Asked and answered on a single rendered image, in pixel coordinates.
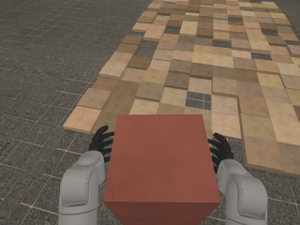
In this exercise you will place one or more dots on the left robot forearm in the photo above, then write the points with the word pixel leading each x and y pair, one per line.
pixel 78 196

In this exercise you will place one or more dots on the carton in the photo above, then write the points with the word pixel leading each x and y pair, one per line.
pixel 161 170

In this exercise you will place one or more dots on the right robot forearm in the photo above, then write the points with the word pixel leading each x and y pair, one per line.
pixel 245 196

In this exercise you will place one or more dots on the left robot hand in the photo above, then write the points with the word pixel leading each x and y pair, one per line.
pixel 98 143

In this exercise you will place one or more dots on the right robot hand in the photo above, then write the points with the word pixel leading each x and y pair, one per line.
pixel 222 152

